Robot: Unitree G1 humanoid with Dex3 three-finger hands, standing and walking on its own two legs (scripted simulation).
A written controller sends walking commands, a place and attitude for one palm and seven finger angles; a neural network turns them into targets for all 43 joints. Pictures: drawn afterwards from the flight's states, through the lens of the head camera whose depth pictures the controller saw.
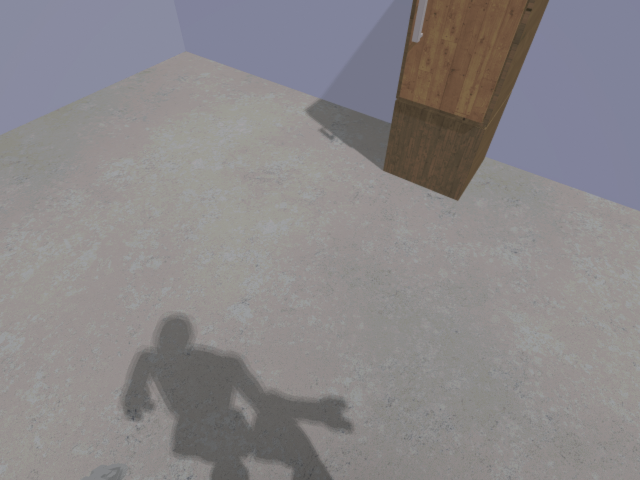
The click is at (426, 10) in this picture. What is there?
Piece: cupboard door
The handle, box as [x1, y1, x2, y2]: [412, 0, 427, 42]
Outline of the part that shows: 427,0 419,0 412,41 417,42 422,35 422,33 420,32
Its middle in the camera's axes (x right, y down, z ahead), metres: +0.36 -0.79 +1.38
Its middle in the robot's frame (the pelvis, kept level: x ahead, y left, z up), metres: +1.58 -0.29 -0.02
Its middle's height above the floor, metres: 0.75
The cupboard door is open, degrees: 0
